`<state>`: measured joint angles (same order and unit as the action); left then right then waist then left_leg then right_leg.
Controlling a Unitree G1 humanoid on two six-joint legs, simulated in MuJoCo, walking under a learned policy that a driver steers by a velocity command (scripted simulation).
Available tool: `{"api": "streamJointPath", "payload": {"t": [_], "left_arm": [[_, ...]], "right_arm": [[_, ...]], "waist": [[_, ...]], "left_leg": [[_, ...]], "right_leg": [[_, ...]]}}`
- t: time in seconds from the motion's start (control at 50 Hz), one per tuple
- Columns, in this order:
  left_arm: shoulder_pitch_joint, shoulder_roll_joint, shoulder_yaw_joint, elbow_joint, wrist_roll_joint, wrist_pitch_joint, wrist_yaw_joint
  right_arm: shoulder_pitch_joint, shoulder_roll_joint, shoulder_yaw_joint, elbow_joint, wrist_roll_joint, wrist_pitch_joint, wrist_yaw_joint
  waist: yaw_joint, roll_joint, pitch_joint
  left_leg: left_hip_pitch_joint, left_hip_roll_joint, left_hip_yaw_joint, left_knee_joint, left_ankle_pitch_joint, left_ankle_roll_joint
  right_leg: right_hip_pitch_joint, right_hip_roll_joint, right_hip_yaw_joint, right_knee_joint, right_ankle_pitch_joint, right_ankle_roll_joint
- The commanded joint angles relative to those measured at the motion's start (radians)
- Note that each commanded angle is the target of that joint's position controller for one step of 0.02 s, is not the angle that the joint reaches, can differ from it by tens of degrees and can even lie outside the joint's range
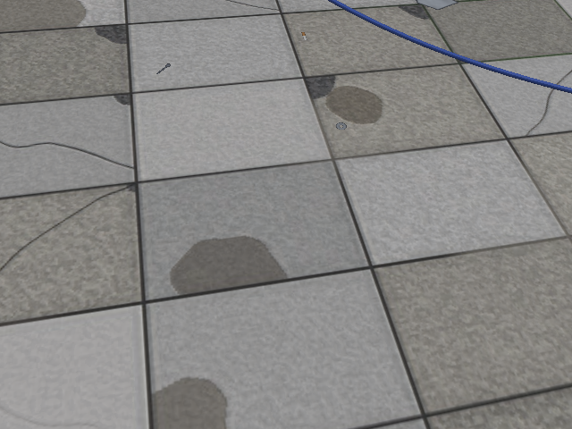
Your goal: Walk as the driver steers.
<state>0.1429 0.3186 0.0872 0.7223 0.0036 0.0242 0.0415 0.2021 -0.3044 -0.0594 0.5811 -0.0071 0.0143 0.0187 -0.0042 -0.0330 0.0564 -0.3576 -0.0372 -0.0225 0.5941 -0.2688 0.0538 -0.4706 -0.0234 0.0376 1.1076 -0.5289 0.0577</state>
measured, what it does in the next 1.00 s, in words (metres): steps on the spot, turning left: right foot, then left foot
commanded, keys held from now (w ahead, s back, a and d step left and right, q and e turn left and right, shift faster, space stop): q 0.50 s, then no key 0.34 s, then w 0.04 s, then no key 0.12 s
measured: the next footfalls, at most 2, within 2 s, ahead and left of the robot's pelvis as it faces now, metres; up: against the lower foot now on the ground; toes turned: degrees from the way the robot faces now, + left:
right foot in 0.36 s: +0.08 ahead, -0.13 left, +0.00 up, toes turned +19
left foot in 0.76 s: -0.02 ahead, +0.12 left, +0.00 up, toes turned +22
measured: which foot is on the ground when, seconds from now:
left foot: down 0.00-0.36, up 0.38-0.74, down 0.76-1.00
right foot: up 0.00-0.34, down 0.36-0.76, up 0.78-1.00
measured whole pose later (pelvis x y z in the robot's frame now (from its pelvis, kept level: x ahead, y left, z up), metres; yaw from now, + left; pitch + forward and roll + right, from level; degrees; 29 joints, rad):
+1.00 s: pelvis -0.01 +0.02 +0.01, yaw +24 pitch +0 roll +0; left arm 0.19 0.31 0.04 0.81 0.00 0.00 0.01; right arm 0.17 -0.23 -0.01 0.65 -0.02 0.01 -0.01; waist 0.01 -0.03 0.03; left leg -0.19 -0.05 -0.03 0.46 -0.26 0.04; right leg -0.29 -0.05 0.01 0.67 -0.40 0.08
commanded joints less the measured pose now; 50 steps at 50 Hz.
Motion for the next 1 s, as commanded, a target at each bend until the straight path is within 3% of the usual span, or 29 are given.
{"api": "streamJointPath", "payload": {"t": [0.02,0.06,0.14,0.2,0.28,0.34,0.36,0.38,0.4,0.42,0.44,0.46,0.48,0.54,0.58,0.64,0.68,0.72,0.74,0.76,0.78,0.8,0.82,0.84,0.86,0.88,0.9,0.94,1.0], "left_arm": [[-0.016,0.112,0.031,-0.066,0.005,-0.009,0.01],[0.002,0.086,0.024,-0.053,-0.001,-0.014,0.002],[-0.045,0.06,0.01,-0.059,-0.003,-0.022,-0.003],[-0.061,0.066,0.009,-0.06,-0.007,-0.032,-0.014],[-0.05,0.08,0.014,-0.058,-0.016,-0.051,-0.03],[0.016,0.081,0.021,-0.036,-0.016,-0.064,-0.041],[0.043,0.113,0.032,-0.028,-0.008,-0.065,-0.039],[0.048,0.174,0.042,-0.04,0.007,-0.057,-0.032],[0.022,0.213,0.048,-0.036,0.038,-0.053,-0.035],[-0.031,0.155,0.033,-0.065,0.034,-0.057,-0.032],[-0.075,0.106,0.018,-0.075,0.021,-0.055,-0.025],[-0.094,0.088,0.011,-0.083,0.009,-0.051,-0.018],[-0.095,0.08,0.006,-0.082,-0.003,-0.048,-0.013],[-0.024,0.094,0.004,-0.066,0.008,-0.032,-0.003],[0.008,0.115,0.01,-0.056,0.009,-0.025,-0.005],[-0.015,0.151,0.019,-0.054,-0.003,-0.018,-0.02],[-0.004,0.161,0.019,-0.042,-0.014,-0.017,-0.029],[-0.015,0.151,0.011,-0.03,-0.03,-0.017,-0.032],[0.017,0.124,0.0,-0.011,-0.036,-0.022,-0.033],[0.063,0.082,-0.017,0.001,-0.012,-0.034,-0.039],[0.093,0.016,-0.041,-0.016,0.032,-0.048,-0.047],[0.005,0.053,-0.035,-0.027,0.021,-0.044,-0.036],[-0.014,0.08,-0.027,-0.029,0.006,-0.037,-0.032],[-0.018,0.072,-0.027,-0.02,0.003,-0.034,-0.029],[-0.013,0.083,-0.024,-0.01,0.006,-0.029,-0.027],[-0.016,0.104,-0.018,-0.01,0.005,-0.028,-0.028],[-0.019,0.101,-0.016,-0.008,-0.002,-0.028,-0.031],[0.011,0.069,-0.024,0.011,-0.008,-0.031,-0.034],[0.043,0.038,-0.037,0.037,0.002,-0.04,-0.037]], "right_arm": [[-0.039,-0.179,-0.047,-0.077,0.013,-0.013,-0.025],[-0.038,-0.167,-0.044,-0.08,0.007,-0.008,-0.037],[-0.014,-0.173,-0.051,-0.075,0.013,0.002,-0.052],[-0.02,-0.183,-0.058,-0.079,0.011,0.01,-0.05],[-0.032,-0.186,-0.063,-0.083,0.017,0.021,-0.042],[-0.068,-0.178,-0.061,-0.088,0.035,0.031,-0.044],[-0.051,-0.157,-0.055,-0.086,0.038,0.032,-0.046],[0.01,-0.102,-0.04,-0.079,0.025,0.031,-0.043],[-0.01,-0.153,-0.06,-0.107,0.035,0.022,-0.046],[0.015,-0.223,-0.083,-0.082,0.017,0.018,-0.047],[0.028,-0.231,-0.091,-0.057,0.022,0.023,-0.044],[0.048,-0.2,-0.087,-0.033,0.022,0.034,-0.046],[0.052,-0.177,-0.081,-0.031,0.022,0.041,-0.044],[-0.018,-0.117,-0.056,-0.061,0.034,0.039,-0.038],[-0.052,-0.095,-0.043,-0.076,0.026,0.035,-0.037],[-0.058,-0.071,-0.023,-0.08,0.015,0.032,-0.031],[-0.041,-0.086,-0.026,-0.07,0.02,0.033,-0.029],[0.019,-0.079,-0.027,-0.039,0.019,0.033,-0.026],[0.037,-0.088,-0.028,-0.03,0.014,0.032,-0.028],[0.047,-0.13,-0.033,-0.038,0.01,0.032,-0.035],[0.003,-0.204,-0.041,-0.061,-0.006,0.036,-0.045],[-0.01,-0.124,-0.02,-0.059,-0.023,0.022,-0.034],[-0.038,-0.09,-0.006,-0.053,-0.027,0.006,-0.026],[-0.052,-0.084,-0.004,-0.039,-0.026,-0.005,-0.025],[-0.035,-0.102,-0.009,-0.027,-0.014,-0.011,-0.028],[0.001,-0.138,-0.02,-0.009,-0.003,-0.014,-0.032],[-0.005,-0.13,-0.014,-0.001,-0.006,-0.014,-0.035],[-0.065,-0.079,0.004,-0.002,-0.012,-0.018,-0.037],[-0.096,-0.064,0.009,0.012,-0.008,-0.016,-0.034]], "waist": [[0.012,0.145,-0.119],[0.017,0.152,-0.143],[-0.008,0.163,-0.139],[-0.017,0.185,-0.121],[-0.019,0.202,-0.128],[0.026,0.188,-0.141],[0.027,0.146,-0.156],[-0.01,-0.061,-0.178],[-0.018,-0.259,-0.096],[-0.024,-0.156,-0.086],[-0.038,-0.108,-0.08],[-0.04,-0.086,-0.074],[-0.029,-0.089,-0.062],[0.022,-0.105,-0.064],[0.045,-0.119,-0.09],[0.046,-0.143,-0.112],[0.045,-0.154,-0.117],[0.005,-0.135,-0.115],[-0.007,-0.109,-0.112],[0.009,-0.012,-0.16],[0.064,0.244,-0.179],[-0.001,0.233,-0.171],[0.003,0.206,-0.131],[0.006,0.216,-0.12],[-0.012,0.231,-0.118],[-0.033,0.235,-0.101],[-0.026,0.211,-0.063],[0.005,0.177,-0.041],[0.025,0.151,-0.09]], "left_leg": [[0.162,0.238,-0.337,-0.257,0.326,0.16],[0.17,0.213,-0.316,-0.26,0.321,0.161],[0.196,0.2,-0.364,-0.261,0.191,0.166],[0.155,0.192,-0.421,-0.265,0.099,0.17],[0.162,0.184,-0.506,-0.242,0.148,0.166],[0.143,0.139,-0.517,-0.184,0.187,0.119],[0.072,0.097,-0.48,-0.13,0.098,0.073],[-0.05,-0.011,-0.332,0.08,-0.191,0.01],[-0.221,-0.122,-0.157,0.286,-0.374,-0.046],[-0.225,-0.044,-0.166,0.47,-0.329,-0.083],[-0.22,-0.034,-0.154,0.535,-0.263,-0.1],[-0.228,-0.03,-0.141,0.588,-0.211,-0.121],[-0.26,-0.022,-0.131,0.635,-0.172,-0.139],[-0.268,-0.003,-0.069,0.55,-0.14,-0.162],[-0.239,0.017,-0.059,0.437,-0.164,-0.168],[-0.082,0.04,-0.003,0.237,-0.194,-0.153],[-0.007,0.03,0.026,0.116,-0.16,-0.141],[0.121,0.013,0.052,-0.127,0.016,-0.103],[0.222,0.014,0.039,-0.266,0.14,-0.073],[0.376,0.11,-0.085,-0.262,0.344,-0.043],[0.411,0.3,-0.286,-0.208,0.577,0.068],[0.286,0.342,-0.32,-0.233,0.478,0.18],[0.259,0.305,-0.293,-0.25,0.388,0.18],[0.262,0.267,-0.265,-0.252,0.332,0.151],[0.284,0.253,-0.266,-0.276,0.211,0.139],[0.29,0.269,-0.304,-0.307,0.098,0.151],[0.254,0.276,-0.314,-0.32,0.085,0.155],[0.202,0.249,-0.255,-0.303,0.194,0.142],[0.191,0.207,-0.183,-0.237,0.383,0.132]], "right_leg": [[-0.12,-0.004,0.051,0.056,0.112,0.008],[-0.091,0.018,0.044,0.004,0.164,0.019],[-0.068,0.037,0.062,-0.209,0.186,0.033],[-0.005,0.053,0.069,-0.318,0.168,0.028],[0.074,0.073,0.072,-0.447,0.154,0.006],[0.221,0.071,0.049,-0.698,0.299,-0.029],[0.331,-0.007,0.092,-0.761,0.382,-0.059],[0.436,-0.215,0.277,-0.799,0.457,-0.142],[0.349,-0.348,0.474,-0.835,0.573,-0.296],[0.318,-0.364,0.433,-0.824,0.578,-0.327],[0.304,-0.303,0.332,-0.808,0.561,-0.288],[0.316,-0.245,0.253,-0.797,0.528,-0.255],[0.334,-0.233,0.215,-0.791,0.553,-0.255],[0.387,-0.203,0.134,-0.791,0.626,-0.277],[0.445,-0.222,0.129,-0.775,0.68,-0.294],[0.4,-0.231,0.09,-0.76,0.736,-0.294],[0.387,-0.238,0.095,-0.742,0.751,-0.292],[0.351,-0.222,0.078,-0.693,0.727,-0.259],[0.302,-0.2,0.062,-0.67,0.666,-0.21],[0.212,-0.153,0.018,-0.605,0.518,-0.124],[0.089,-0.051,-0.082,-0.5,0.168,-0.026],[0.116,-0.044,-0.038,-0.464,0.009,0.006],[0.117,-0.049,-0.027,-0.438,0.02,0.014],[0.105,-0.045,-0.022,-0.443,0.051,0.016],[0.08,-0.035,-0.03,-0.423,0.061,0.022],[0.037,-0.03,-0.031,-0.347,0.053,0.026],[0.019,-0.04,-0.012,-0.303,0.044,0.025],[0.069,-0.053,-0.002,-0.345,0.067,0.018],[0.219,-0.029,-0.037,-0.538,0.221,0.017]]}}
